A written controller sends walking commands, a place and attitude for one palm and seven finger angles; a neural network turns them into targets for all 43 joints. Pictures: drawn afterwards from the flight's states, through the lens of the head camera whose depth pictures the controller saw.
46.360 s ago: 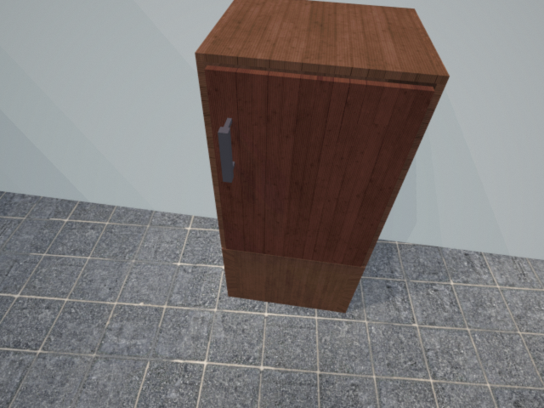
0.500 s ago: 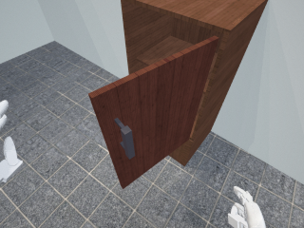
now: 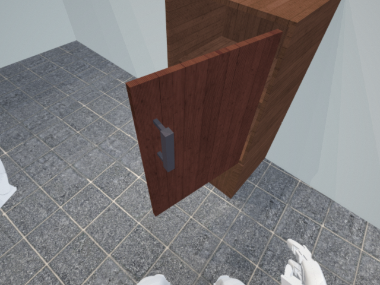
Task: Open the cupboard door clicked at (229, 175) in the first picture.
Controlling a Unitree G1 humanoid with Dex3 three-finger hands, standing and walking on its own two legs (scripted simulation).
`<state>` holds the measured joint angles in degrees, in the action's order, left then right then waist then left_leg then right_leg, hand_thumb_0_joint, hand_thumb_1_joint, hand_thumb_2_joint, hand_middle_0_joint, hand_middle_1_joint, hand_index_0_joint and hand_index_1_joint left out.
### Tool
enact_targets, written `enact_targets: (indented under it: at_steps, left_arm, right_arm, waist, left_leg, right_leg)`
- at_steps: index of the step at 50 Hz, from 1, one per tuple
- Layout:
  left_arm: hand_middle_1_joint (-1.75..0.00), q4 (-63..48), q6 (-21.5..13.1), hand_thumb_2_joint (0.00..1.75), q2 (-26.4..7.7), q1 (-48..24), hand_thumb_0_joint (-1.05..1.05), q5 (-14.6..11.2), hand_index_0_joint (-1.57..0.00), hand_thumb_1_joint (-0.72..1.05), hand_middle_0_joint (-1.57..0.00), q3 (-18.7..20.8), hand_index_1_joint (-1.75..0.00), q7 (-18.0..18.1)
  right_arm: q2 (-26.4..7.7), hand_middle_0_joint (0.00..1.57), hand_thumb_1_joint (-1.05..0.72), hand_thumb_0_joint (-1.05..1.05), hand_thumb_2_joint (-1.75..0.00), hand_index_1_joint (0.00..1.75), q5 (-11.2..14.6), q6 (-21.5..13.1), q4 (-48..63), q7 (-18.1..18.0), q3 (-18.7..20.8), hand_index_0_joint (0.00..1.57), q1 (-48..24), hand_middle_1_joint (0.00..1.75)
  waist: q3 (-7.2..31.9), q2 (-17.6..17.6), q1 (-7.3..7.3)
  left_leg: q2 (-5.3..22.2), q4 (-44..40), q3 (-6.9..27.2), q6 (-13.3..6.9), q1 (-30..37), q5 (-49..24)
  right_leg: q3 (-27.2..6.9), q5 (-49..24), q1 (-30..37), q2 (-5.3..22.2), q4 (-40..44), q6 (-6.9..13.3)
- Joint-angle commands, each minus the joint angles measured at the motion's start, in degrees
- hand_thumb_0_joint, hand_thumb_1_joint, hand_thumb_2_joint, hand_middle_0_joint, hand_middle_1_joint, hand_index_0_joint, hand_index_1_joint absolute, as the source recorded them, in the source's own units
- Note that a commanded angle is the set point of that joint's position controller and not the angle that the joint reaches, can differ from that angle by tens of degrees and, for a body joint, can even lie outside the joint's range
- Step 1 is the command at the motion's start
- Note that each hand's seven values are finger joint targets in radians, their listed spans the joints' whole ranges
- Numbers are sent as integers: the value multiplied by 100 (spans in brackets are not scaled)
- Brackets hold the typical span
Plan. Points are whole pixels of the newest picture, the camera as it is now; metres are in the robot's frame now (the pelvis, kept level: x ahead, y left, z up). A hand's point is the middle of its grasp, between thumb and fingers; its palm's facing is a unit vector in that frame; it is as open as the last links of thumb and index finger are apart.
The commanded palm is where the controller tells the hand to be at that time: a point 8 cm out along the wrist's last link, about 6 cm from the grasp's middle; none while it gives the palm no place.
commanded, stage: step back with the hand held close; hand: left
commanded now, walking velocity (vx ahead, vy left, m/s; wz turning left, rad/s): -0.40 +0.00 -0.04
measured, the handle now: (163, 146) +0.41 +0.09 +0.05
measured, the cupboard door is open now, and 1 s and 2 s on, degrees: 77 77 77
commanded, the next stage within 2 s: stop stepping back and stand still in 0.40 s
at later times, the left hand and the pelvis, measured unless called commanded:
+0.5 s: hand out of the picture +0.14 +0.24 +0.20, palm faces +0.37 -0.84 -0.40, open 7.4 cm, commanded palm +0.06 +0.29 +0.20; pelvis -0.10 +0.00 +0.03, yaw -4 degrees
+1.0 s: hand out of the picture +0.04 +0.22 +0.19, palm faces +0.31 -0.83 -0.46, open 7.4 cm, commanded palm -0.02 +0.27 +0.20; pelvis -0.19 -0.02 +0.02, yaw -4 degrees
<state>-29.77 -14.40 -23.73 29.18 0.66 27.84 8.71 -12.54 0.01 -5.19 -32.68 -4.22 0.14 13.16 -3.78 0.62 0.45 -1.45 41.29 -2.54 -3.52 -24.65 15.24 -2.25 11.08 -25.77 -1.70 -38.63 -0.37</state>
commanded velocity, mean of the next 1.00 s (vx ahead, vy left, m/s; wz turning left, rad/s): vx -0.10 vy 0.04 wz -0.03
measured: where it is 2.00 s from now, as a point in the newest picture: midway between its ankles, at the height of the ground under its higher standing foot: outside the picture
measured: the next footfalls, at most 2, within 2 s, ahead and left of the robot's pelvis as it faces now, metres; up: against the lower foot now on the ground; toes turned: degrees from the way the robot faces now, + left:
right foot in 0.56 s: -0.21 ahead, -0.10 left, +0.00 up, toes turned -4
left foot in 0.80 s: -0.09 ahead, +0.07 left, +0.00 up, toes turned -6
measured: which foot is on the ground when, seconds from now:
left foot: down 0.00-0.58, up 0.60-0.78, down 0.80-1.00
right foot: down 0.00-0.18, up 0.20-0.54, down 0.56-1.00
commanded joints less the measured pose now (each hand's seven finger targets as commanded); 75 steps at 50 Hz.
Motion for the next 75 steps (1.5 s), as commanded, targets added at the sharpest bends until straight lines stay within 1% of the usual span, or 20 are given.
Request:
enact_targets:
  at_steps: [1, 4, 7, 9, 10, 13, 16, 26, 28, 29, 30, 33, 42, 45, 54, 57, 61, 72, 73, 75]
  left_arm:
    - [-30, -1204, -270, 90, -1034, -324, 0, -111, -20, 90, -20, 539, -30, 59]
    - [-30, -1314, -227, 90, -1145, -187, 0, -213, -20, 90, -20, 502, -30, 153]
    - [-30, -1463, -225, 90, -1280, 126, 0, -228, -20, 90, -20, 711, -30, 183]
    - [-30, -1919, -384, 90, -1221, 164, 0, -171, -20, 90, -20, 840, -30, 201]
    - [-30, -1840, -436, 90, -1298, 154, 0, -136, -20, 90, -20, 1024, -30, 198]
    - [-30, -1735, -350, 90, -1013, 135, 0, -338, -20, 90, -20, 725, -30, 206]
    - [-30, -1635, -236, 90, -717, -56, 0, -328, -20, 90, -20, 214, -30, 145]
    - [-30, -1696, -66, 90, -1243, 407, 0, -582, -20, 90, -20, 616, -30, -95]
    - [-30, -1716, -135, 90, -1606, 876, 0, -606, -20, 90, -20, 937, -30, -103]
    - [-30, -1710, -184, 90, -1908, 874, 0, -617, -20, 90, -20, 1236, -30, -21]
    - [-30, -1413, -66, 90, -1556, 943, 0, -584, -20, 90, -20, 939, -30, -15]
    - [-30, -1010, 71, 90, -1377, 741, 0, -478, -20, 90, -20, 905, -30, 100]
    - [-30, -662, -45, 90, -1176, 211, 0, -301, -20, 90, -20, 378, -30, 164]
    - [-30, -1196, -154, 90, -1198, 206, 0, -298, -20, 90, -20, 417, -30, 90]
    - [-30, -500, -125, 90, -895, 125, 0, -364, -20, 90, -20, 274, -30, 69]
    - [-30, -477, -103, 90, -837, -599, 0, -309, -20, 90, -20, 13, -30, 34]
    - [-30, -732, -69, 90, -906, -854, 0, -158, -20, 90, -20, 61, -30, 70]
    - [-30, -660, 68, 90, -881, 122, 0, -354, -20, 90, -20, 238, -30, 55]
    - [-30, 3727, 924, 90, 14, -487, 0, 226, -20, 90, -20, -2085, -30, -730]
    - [-30, 3903, 1351, 90, 137, -666, 0, 169, -20, 90, -20, -2088, -30, -802]
  right_arm:
    - [-739, 20, -90, 0, -90, 30, -9, -260, 849, -3, 398, 20, -531, 30]
    - [-587, 20, -90, 0, -90, 30, 7, -118, 691, 97, 359, 20, -573, 30]
    - [-588, 20, -90, 0, -90, 30, 10, -26, 647, 30, 328, 20, -645, 30]
    - [-822, 20, -90, 0, -90, 30, -50, -149, 815, -48, 386, 20, -813, 30]
    - [-669, 20, -90, 0, -90, 30, -150, -318, 721, -62, 440, 20, -742, 30]
    - [-562, 20, -90, 0, -90, 30, -122, -560, 495, -23, 490, 20, -671, 30]
    - [-582, 20, -90, 0, -90, 30, -104, -708, 215, 75, 425, 20, -521, 30]
    - [-575, 20, -90, 0, -90, 30, -132, -460, 506, 191, 241, 20, -887, 30]
    - [-424, 20, -90, 0, -90, 30, -66, -248, 704, 213, 174, 20, -853, 30]
    - [-452, 20, -90, 0, -90, 30, -71, -204, 689, 193, 157, 20, -872, 30]
    - [-441, 20, -90, 0, -90, 30, 35, -194, 676, 156, 150, 20, -747, 30]
    - [-352, 20, -90, 0, -90, 30, 98, -186, 609, 27, 70, 20, -750, 30]
    - [-882, 20, -90, 0, -90, 30, 56, -408, 521, -100, 280, 20, -534, 30]
    - [-782, 20, -90, 0, -90, 30, -12, -436, 537, -27, 217, 20, -616, 30]
    - [-633, 20, -90, 0, -90, 30, -17, -372, 399, -50, 219, 20, -433, 30]
    - [-685, 20, -90, 0, -90, 30, -19, -484, 365, -141, 190, 20, -566, 30]
    - [-620, 20, -90, 0, -90, 30, -63, -619, 465, -218, 62, 20, -682, 30]
    - [-575, 20, -90, 0, -90, 30, -51, -474, 391, -37, 171, 20, -569, 30]
    - [-1586, 20, -90, 0, -90, 30, -23, -623, -1117, 461, 492, 20, -620, 30]
    - [-1423, 20, -90, 0, -90, 30, 12, -124, -1081, 413, 489, 20, -273, 30]
  waist:
    - [688, 521, 25]
    - [1107, 1146, 21]
    - [1005, 239, 80]
    - [1017, -2068, -31]
    - [1217, -2281, 56]
    - [1079, -674, -23]
    - [1310, -1195, 21]
    - [1714, -1294, -201]
    - [1410, 22, -99]
    - [1175, 578, -203]
    - [1103, 1192, -159]
    - [1146, 763, 17]
    - [1108, -236, -24]
    - [776, -1120, -60]
    - [339, 302, 106]
    - [319, -247, 104]
    - [336, -1334, -49]
    - [645, 171, 46]
    - [657, -134, 310]
    - [1006, -32, 129]
  left_leg:
    - [325, -326, 642, 37, -1089, 1867]
    - [103, 1195, 419, 296, 412, 1090]
    - [218, -792, 363, 270, 870, 640]
    - [1856, -2709, 2166, -466, -948, 904]
    - [2466, -3443, 2623, -771, -1635, 1834]
    - [2097, -2339, 1796, -679, 472, -970]
    - [1911, -2307, 1322, -500, 1623, -2363]
    - [1283, -2578, 426, 56, 1619, -1032]
    - [364, -960, -347, 501, 1307, 87]
    - [256, 374, -241, 541, 839, 461]
    - [-5, 1207, 158, 495, -232, 704]
    - [296, 780, 103, 429, -592, 357]
    - [672, -1321, 436, -102, 1832, -3217]
    - [1094, -2323, 1251, -144, 814, -1308]
    - [303, -676, 419, 328, 1237, -85]
    - [500, -1552, 704, 289, 1717, -107]
    - [1264, -3838, 2053, 69, 404, 2446]
    - [296, -967, 545, 351, 1432, -548]
    - [686, -70, 927, 201, 927, -2066]
    - [804, -550, 1280, 81, 1099, -2040]
  right_leg:
    - [-2069, 457, 974, 1207, 1439, 522]
    - [-2003, 499, -44, 1922, 2248, 951]
    - [-1015, -42, -50, 1297, 1450, 506]
    - [69, 505, 1185, -90, -1017, -129]
    - [-31, 1342, 1614, -357, -2824, -143]
    - [-255, 1829, -190, -174, -2891, -88]
    - [73, 1859, -234, -79, -1796, -143]
    - [630, 678, 1717, -127, 1967, 104]
    - [-262, 26, 1217, 1015, 2881, 460]
    - [-1003, -360, 639, 1916, 2992, 742]
    - [-1079, -1862, 1136, 1931, 2402, 761]
    - [-489, -3480, 1994, 1677, 1574, 735]
    - [17, -2488, 1468, 585, 852, -174]
    - [433, 996, 1564, 212, 688, -46]
    - [-888, 1496, 262, 1179, 2656, 582]
    - [-282, 1400, 206, 618, 2222, 248]
    - [268, 1133, 1505, -95, 502, -31]
    - [-786, 434, 649, 971, 2650, 553]
    - [-296, -1334, 478, 1245, 1211, 643]
    - [-163, -21, 474, 719, 927, 521]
